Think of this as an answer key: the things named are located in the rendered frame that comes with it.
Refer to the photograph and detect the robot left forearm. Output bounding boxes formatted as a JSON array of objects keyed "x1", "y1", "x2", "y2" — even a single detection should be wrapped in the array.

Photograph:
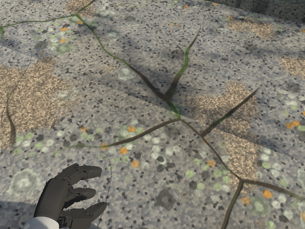
[{"x1": 23, "y1": 217, "x2": 59, "y2": 229}]

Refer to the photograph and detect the left robot hand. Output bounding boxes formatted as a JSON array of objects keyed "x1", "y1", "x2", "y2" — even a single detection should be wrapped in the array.
[{"x1": 33, "y1": 163, "x2": 108, "y2": 229}]

